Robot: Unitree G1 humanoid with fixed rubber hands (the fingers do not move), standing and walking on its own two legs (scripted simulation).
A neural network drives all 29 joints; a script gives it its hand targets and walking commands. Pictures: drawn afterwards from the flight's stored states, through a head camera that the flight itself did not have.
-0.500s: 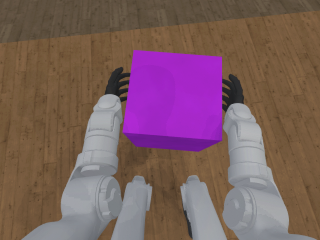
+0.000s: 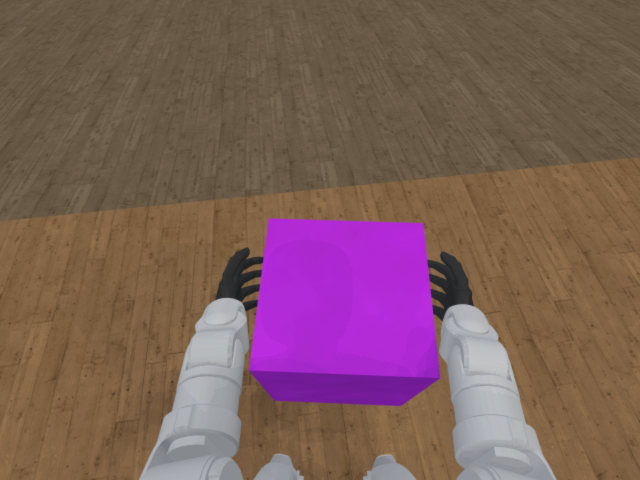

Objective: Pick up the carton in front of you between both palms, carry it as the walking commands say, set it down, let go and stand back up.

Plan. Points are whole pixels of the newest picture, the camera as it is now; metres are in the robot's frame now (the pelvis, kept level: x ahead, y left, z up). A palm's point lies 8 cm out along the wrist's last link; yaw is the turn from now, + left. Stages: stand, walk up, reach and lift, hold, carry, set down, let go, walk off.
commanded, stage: reach and lift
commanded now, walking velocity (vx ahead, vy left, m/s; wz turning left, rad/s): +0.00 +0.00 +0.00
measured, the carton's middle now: (341, 321) +0.36 -0.01 -0.10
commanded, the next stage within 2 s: hold in 1.40 s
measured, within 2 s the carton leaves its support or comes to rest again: neither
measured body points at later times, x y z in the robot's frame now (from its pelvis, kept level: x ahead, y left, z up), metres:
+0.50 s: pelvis +0.02 -0.01 +0.06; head -0.02 -0.01 +0.51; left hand +0.32 +0.15 +0.08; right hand +0.33 -0.16 +0.08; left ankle +0.04 +0.13 -0.68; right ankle +0.04 -0.14 -0.68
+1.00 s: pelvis +0.02 +0.00 +0.07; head -0.01 +0.00 +0.52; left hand +0.33 +0.15 +0.09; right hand +0.33 -0.16 +0.09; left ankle +0.04 +0.13 -0.68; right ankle +0.04 -0.14 -0.68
